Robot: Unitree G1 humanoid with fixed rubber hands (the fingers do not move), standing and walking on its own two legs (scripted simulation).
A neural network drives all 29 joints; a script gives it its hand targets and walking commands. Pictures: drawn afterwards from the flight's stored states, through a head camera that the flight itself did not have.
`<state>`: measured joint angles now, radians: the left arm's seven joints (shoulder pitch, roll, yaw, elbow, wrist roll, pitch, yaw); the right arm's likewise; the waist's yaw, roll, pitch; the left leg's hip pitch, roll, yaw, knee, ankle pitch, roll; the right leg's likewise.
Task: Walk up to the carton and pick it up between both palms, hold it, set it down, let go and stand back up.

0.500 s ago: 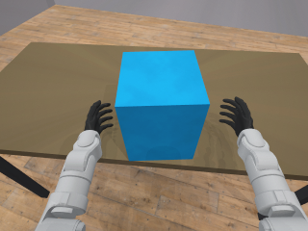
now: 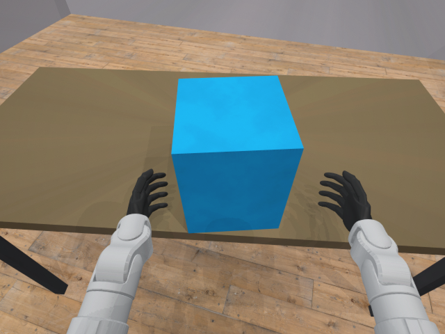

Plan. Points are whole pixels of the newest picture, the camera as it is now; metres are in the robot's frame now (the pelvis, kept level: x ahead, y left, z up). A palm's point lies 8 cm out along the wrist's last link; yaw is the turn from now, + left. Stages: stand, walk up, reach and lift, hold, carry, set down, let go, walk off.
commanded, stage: set down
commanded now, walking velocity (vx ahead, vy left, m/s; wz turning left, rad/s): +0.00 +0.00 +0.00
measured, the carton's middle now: (231, 157) +0.45 +0.01 +0.06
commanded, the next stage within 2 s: none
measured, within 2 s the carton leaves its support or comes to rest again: neither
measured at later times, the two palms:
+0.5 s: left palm (129, 246) +0.25 +0.18 +0.04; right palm (370, 260) +0.24 -0.22 +0.04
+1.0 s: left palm (120, 277) +0.21 +0.20 +0.02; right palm (365, 281) +0.21 -0.21 +0.02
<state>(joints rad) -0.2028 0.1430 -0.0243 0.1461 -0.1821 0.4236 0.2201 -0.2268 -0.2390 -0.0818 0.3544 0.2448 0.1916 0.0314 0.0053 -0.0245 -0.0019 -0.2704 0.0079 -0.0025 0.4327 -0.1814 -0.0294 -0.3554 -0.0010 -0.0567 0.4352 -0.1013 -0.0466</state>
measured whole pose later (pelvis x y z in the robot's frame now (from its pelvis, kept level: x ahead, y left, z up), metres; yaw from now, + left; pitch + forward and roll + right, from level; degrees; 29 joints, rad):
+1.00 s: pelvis +0.03 +0.00 +0.01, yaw -1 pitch -6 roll +0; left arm 0.38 0.17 -0.09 -0.15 -0.12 0.29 0.18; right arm 0.38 -0.17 -0.04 -0.01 0.19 0.13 0.03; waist 0.04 -0.03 0.05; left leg -0.05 0.03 0.01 0.37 -0.23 -0.03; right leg -0.14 0.03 -0.05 0.37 -0.14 -0.05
